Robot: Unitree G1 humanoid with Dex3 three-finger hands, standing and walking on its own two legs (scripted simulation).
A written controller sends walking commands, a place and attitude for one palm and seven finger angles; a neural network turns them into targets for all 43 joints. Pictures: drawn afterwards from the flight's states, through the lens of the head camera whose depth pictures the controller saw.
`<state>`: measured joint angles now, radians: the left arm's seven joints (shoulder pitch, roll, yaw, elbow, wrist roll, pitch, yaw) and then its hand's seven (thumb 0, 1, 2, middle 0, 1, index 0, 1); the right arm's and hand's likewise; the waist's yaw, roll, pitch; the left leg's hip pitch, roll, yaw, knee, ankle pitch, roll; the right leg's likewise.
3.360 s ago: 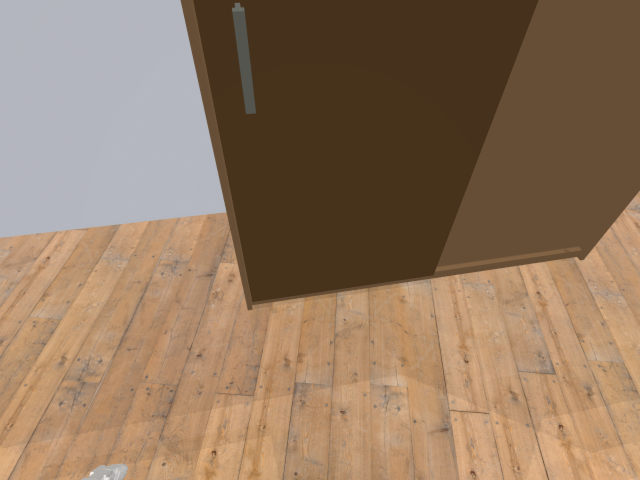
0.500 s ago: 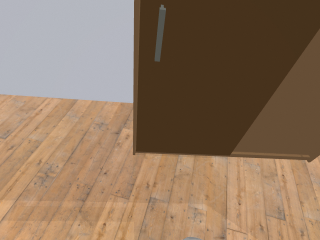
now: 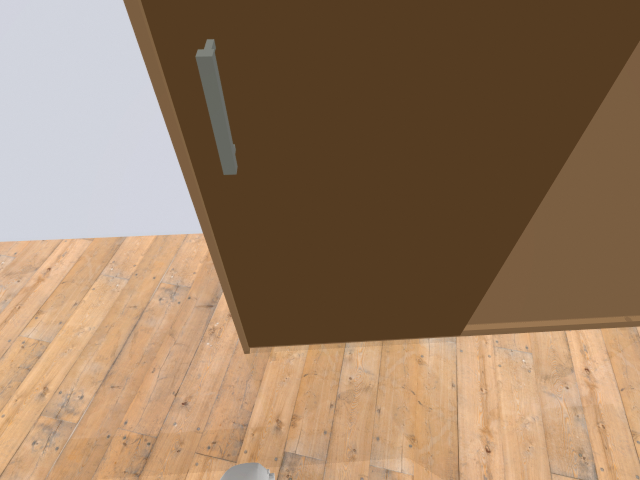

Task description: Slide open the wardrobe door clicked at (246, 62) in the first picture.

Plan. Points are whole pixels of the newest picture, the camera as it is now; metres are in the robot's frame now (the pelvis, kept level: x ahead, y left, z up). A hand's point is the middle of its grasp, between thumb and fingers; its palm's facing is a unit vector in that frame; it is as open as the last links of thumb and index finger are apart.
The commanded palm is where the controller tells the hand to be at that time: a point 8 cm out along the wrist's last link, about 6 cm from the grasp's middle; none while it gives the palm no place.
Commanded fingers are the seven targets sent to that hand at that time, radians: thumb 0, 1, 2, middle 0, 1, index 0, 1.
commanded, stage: take the last steps up to it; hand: left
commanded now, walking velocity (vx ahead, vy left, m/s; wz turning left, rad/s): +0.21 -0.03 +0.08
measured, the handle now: (220, 111) +0.59 +0.17 +0.15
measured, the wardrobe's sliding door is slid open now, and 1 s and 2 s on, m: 0.00 0.00 0.00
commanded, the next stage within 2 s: come to a stop and stand still in 0.12 s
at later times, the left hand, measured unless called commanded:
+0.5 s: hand out of the picture +0.14 +0.17 -0.18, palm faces +0.07 -0.98 -0.19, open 7.4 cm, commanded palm none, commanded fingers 0.00 0.90 0.90 -0.20 -0.30 -0.20 -0.30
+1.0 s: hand out of the picture +0.12 +0.12 -0.14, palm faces +0.13 -0.95 -0.30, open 7.4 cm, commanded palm none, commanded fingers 0.00 0.90 0.90 -0.20 -0.30 -0.20 -0.30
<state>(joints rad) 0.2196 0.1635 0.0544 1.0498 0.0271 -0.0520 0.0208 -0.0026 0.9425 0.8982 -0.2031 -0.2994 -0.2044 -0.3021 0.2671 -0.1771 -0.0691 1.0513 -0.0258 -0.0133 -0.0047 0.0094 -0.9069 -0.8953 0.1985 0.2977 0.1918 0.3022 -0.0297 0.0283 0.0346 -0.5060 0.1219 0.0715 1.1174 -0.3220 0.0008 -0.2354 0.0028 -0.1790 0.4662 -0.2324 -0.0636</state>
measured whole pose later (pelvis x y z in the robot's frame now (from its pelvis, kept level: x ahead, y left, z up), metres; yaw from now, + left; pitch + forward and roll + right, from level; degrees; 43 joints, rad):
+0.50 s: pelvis +0.13 -0.01 +0.00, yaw +1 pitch -2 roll +0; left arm 0.23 0.16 0.05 1.05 0.02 0.04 0.03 0.01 0.91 0.90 -0.20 -0.30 -0.20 -0.30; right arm 0.13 -0.15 -0.05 1.03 -0.02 0.01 -0.04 -0.02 -0.94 -0.89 0.20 0.30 0.20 0.30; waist 0.02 -0.02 0.12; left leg -0.21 0.05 0.14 0.46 -0.22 0.02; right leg -0.38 -0.06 -0.04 0.80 -0.41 0.03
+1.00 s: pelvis +0.09 -0.08 +0.01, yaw +2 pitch -1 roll +5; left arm 0.24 0.15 0.04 0.99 0.03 0.02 0.03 0.01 0.90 0.90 -0.21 -0.30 -0.21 -0.30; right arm 0.23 -0.25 -0.08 1.03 -0.03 0.10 0.02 0.01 -0.91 -0.90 0.20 0.30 0.19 0.30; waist 0.04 0.02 0.04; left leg -0.39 0.02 -0.03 1.04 -0.31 -0.07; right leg -0.30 -0.08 -0.10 0.43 -0.12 -0.06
